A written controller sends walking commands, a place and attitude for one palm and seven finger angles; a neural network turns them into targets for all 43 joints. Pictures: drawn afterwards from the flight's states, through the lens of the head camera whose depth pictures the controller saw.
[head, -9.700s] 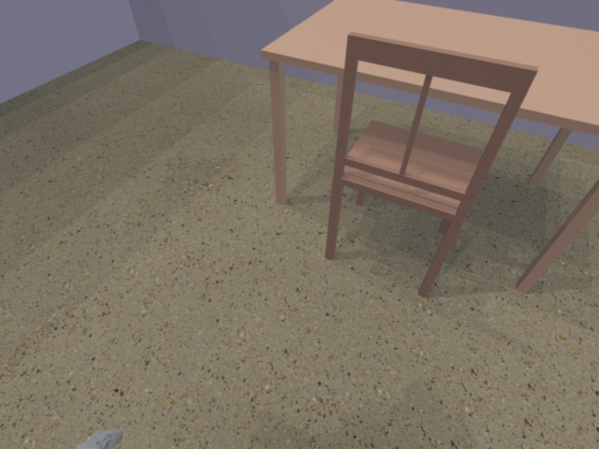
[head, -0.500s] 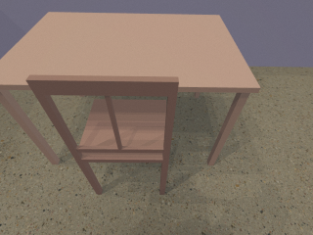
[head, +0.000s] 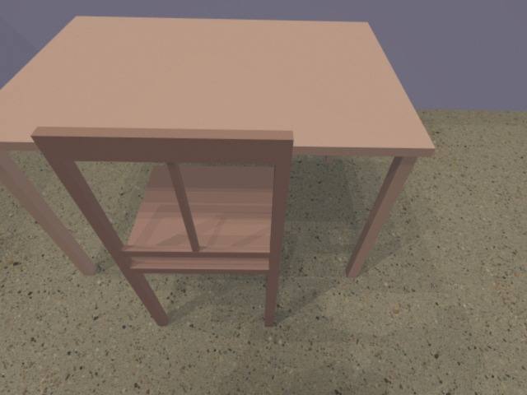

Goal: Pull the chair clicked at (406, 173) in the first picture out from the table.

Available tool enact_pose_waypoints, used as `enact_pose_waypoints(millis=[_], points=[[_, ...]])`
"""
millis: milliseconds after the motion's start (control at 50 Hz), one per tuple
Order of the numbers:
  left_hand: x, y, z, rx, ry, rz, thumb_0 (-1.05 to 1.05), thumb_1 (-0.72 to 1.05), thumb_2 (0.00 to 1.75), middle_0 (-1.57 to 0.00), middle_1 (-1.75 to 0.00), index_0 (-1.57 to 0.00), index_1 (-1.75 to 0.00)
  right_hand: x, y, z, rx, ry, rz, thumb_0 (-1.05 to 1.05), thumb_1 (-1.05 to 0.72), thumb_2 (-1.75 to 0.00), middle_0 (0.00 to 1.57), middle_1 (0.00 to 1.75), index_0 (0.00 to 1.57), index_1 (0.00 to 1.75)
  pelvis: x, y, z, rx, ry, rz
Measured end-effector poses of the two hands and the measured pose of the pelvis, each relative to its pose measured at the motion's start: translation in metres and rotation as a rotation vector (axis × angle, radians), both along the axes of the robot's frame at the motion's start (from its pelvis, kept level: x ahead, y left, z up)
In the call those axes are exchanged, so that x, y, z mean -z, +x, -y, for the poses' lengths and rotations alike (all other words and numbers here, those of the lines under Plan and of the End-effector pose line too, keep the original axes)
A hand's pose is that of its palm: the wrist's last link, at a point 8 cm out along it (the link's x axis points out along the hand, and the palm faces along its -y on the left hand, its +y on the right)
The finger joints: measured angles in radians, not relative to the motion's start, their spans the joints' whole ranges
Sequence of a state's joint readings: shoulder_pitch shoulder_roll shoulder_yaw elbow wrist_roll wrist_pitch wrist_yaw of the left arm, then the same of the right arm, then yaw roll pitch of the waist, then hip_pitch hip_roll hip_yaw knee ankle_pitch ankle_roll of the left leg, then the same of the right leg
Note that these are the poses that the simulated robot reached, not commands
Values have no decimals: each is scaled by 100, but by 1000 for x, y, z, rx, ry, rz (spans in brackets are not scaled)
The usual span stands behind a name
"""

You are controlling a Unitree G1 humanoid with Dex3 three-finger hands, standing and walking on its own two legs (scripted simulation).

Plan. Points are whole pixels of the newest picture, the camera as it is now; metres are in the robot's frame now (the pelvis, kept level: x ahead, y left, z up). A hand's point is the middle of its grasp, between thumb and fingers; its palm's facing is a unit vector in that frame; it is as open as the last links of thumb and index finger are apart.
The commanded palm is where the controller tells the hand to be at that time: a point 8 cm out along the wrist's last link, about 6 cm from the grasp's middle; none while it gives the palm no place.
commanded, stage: look again from close up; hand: left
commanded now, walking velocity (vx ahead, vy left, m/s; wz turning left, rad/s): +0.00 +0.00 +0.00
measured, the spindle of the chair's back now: (185, 211) +0.49 +0.20 -0.08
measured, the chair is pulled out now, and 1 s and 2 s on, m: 0.00 0.00 0.00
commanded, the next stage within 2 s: shuffle to correct the standing spot in 0.04 s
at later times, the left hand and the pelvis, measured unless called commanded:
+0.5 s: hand out of the picture +0.01 +0.16 -0.18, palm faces +0.05 -0.98 -0.17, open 7.3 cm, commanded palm none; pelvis +0.05 +0.00 -0.01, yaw +0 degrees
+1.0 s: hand out of the picture +0.06 +0.16 -0.18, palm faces +0.03 -0.97 -0.24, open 7.3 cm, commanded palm none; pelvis +0.03 -0.02 -0.01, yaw -1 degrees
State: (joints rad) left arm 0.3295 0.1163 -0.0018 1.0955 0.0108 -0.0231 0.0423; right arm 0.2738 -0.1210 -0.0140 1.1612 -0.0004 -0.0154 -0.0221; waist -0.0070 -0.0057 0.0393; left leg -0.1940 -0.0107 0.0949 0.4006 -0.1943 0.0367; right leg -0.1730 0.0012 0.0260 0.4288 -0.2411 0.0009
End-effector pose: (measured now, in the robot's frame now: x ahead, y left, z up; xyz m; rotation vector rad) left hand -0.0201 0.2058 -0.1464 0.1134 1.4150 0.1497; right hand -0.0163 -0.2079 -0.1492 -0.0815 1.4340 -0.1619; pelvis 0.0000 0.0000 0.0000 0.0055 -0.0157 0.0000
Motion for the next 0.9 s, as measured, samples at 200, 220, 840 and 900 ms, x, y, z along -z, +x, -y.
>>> enact_pose_waypoints(millis=[200,220,840,900], points=[[0,2,1,-4,0,-8,0,91,90,-20,-30,-20,-30,-1,9,4,-9,-9,4,0,-91,-90,20,30,20,30,-1,6,2,-2,0,-3],[0,3,1,-5,-1,-9,0,91,90,-20,-30,-20,-30,-1,9,5,-10,-9,4,0,-91,-90,20,30,20,30,0,7,2,-2,0,-2],[-2,78,-10,11,94,47,0,92,90,-20,-30,-20,-30,9,75,40,9,-55,48,1,-92,-90,20,30,20,30,9,44,19,11,8,-31],[-3,77,-10,20,94,68,0,92,90,-20,-30,-20,-30,6,78,43,-2,-61,78,1,-91,-90,20,30,20,30,8,38,20,11,8,-22]])
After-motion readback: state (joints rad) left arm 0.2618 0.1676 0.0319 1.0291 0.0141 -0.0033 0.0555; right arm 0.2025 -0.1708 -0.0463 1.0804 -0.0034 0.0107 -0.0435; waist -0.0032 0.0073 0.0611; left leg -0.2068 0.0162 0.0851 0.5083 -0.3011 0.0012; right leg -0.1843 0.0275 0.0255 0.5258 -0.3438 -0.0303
